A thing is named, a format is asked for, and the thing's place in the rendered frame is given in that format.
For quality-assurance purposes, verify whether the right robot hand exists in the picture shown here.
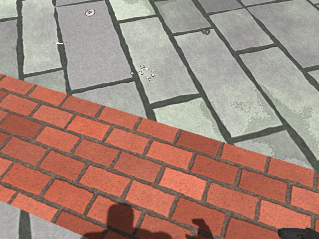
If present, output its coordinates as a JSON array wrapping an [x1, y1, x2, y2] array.
[[277, 227, 319, 239]]

